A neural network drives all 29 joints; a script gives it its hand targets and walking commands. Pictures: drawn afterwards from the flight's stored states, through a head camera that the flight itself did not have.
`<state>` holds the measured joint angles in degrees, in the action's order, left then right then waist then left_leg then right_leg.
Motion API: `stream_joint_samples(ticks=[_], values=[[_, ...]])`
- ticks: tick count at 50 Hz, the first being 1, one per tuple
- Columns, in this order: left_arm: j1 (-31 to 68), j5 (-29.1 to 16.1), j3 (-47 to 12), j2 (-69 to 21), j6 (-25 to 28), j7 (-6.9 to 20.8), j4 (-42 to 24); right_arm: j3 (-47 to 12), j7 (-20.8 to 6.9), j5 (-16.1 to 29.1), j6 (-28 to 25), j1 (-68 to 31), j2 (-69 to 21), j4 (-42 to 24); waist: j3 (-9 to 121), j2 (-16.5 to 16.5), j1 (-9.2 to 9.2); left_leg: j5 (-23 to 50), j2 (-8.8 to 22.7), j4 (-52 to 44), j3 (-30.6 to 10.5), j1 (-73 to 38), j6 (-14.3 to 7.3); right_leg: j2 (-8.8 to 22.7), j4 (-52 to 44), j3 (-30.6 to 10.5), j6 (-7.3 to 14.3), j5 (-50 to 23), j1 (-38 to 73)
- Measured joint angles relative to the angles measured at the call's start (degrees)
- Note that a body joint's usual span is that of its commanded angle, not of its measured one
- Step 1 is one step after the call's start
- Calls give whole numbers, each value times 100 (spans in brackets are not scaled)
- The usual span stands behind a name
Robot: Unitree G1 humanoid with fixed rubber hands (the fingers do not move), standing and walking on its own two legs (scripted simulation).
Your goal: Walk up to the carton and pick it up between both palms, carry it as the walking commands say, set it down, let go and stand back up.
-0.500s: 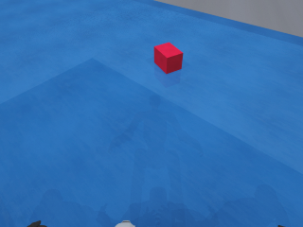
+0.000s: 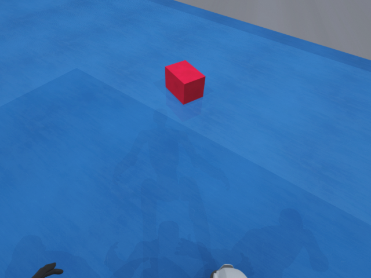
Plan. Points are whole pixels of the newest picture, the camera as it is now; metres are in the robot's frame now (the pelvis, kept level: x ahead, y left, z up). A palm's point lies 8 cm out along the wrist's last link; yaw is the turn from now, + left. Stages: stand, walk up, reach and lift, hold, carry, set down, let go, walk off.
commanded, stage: walk up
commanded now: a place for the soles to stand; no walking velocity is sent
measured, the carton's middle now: (184, 81) +1.71 -0.06 -0.67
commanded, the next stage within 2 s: none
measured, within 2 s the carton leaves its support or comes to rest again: neither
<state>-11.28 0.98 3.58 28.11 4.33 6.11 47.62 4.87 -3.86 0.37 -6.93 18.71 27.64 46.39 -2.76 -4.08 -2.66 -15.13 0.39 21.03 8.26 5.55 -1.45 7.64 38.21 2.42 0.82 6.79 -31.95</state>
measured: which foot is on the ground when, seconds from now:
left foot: down 0.00-0.14, up 0.16-0.54, down 0.56-0.98, up 1.00-1.00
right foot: up 0.00-0.10, down 0.12-0.56, up 0.58-0.94, down 0.96-1.00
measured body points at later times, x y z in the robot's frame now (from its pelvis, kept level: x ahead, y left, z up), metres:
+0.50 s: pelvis +0.27 +0.00 -0.01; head +0.29 +0.01 +0.44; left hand +0.28 +0.37 -0.09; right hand +0.46 -0.32 -0.08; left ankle +0.42 +0.15 -0.72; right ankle +0.23 -0.13 -0.74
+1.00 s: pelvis +0.52 +0.01 -0.02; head +0.54 +0.00 +0.43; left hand +0.69 +0.34 -0.08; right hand +0.55 -0.35 -0.11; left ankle +0.43 +0.14 -0.73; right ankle +0.63 -0.10 -0.74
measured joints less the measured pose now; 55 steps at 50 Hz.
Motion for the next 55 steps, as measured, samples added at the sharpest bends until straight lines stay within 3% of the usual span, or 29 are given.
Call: stream_joint_samples(ticks=[3, 6, 8, 10, 12, 20, 24, 27, 28, 31, 33, 38, 43, 48, 50, 52, 55], values=[[326, -18, 43, -28, -17, 46, -34, 29, 9, -13, 35, 221, 92, 60, -33, 106, -106, -341, 31, 9, 16, -374, 111, -163, -597, 115, 68, -351, 141], [535, -34, 49, -19, 19, 9, -160, 30, 62, -49, 83, 388, 173, 90, -4, 250, -158, -942, 170, 549, -4, -513, 213, -428, -937, 231, 254, -98, 565], [584, -37, 94, 7, 105, -100, -311, -11, 108, -51, 125, 338, 141, 97, -76, 339, -95, -1302, 305, 2096, -183, 25, 64, -543, -591, 241, 275, -268, 560], [504, -103, 85, -40, 150, -179, -411, -66, 160, -17, 158, 182, 66, 70, -157, 462, -37, -1130, 218, 3645, -655, 800, -72, -593, -332, 308, 242, 135, 673], [334, -128, 49, -100, 161, -239, -418, -114, 163, -22, 151, 37, 12, 63, -154, 589, 61, -794, 254, 4205, -817, 1442, -69, -636, -499, 390, 231, 343, 974], [-620, -75, 128, 56, 234, -207, -180, -112, -134, -162, 215, -520, -54, 59, 39, 652, 499, 386, 736, 2304, -618, 2701, 185, -677, -1338, 601, 153, 632, 2044], [-936, -86, 157, 170, 190, -195, -49, -59, -236, -126, 245, -887, -41, 47, 87, 546, 615, 999, 668, 1400, -497, 2541, 188, -597, -1412, 630, -32, 978, 2493], [-1060, -83, 131, 218, 153, -213, -18, -33, -240, -107, 209, -1069, 11, -21, 175, 440, 677, 763, 479, 947, -354, 2061, 57, -447, -1044, 596, -158, 1475, 2643], [-1082, -93, 103, 215, 139, -232, -27, -13, -204, -135, 167, -1107, 59, -62, 193, 415, 683, 836, 401, 853, -353, 1924, -26, -366, -600, 565, -99, 1713, 2526], [-913, -113, 5, 130, 67, -318, -37, -19, -52, -58, 93, -1126, 9, -176, 114, 223, 588, 594, 265, 1355, -266, 1910, -80, -417, 1577, -44, 107, 1798, 1606], [-816, -110, -46, 76, 62, -334, -45, -56, 7, -5, 85, -999, -73, -206, 116, 90, 501, 404, 209, 1197, -185, 1634, -74, -429, 2197, -207, 125, 1508, 1073], [-603, -27, -45, -52, 19, -205, -44, -68, 68, -28, 48, -534, -86, -204, 105, -11, 210, 304, 113, 567, 0, 898, -100, -156, 1388, -144, -23, 1066, 297], [-169, 9, 38, -71, -19, -65, -29, 12, 50, -52, 50, -54, 54, -107, 0, 91, -30, -10, 91, 352, 67, 310, 0, -54, 109, -9, -6, 290, 135], [192, -7, 97, -12, 27, -46, -125, 4, 57, -75, 123, 259, 160, -25, 7, 281, -131, -706, 249, 805, 62, -15, 219, -370, -787, 152, 170, 203, 695], [265, -17, 135, 28, 118, -149, -258, -43, 100, -67, 162, 253, 137, -5, -64, 385, -62, -1090, 362, 2057, -151, 408, 79, -499, -562, 160, 187, -60, 718], [229, -85, 120, -1, 157, -227, -362, -101, 161, -42, 212, 151, 75, -4, -137, 500, 3, -1064, 246, 3449, -614, 1070, -36, -544, -348, 216, 174, 237, 809], [25, -119, 73, -68, 155, -300, -406, -154, 164, -53, 210, 22, 15, 21, -121, 661, 148, -675, 308, 3942, -795, 1812, 0, -586, -615, 324, 164, 422, 1194]])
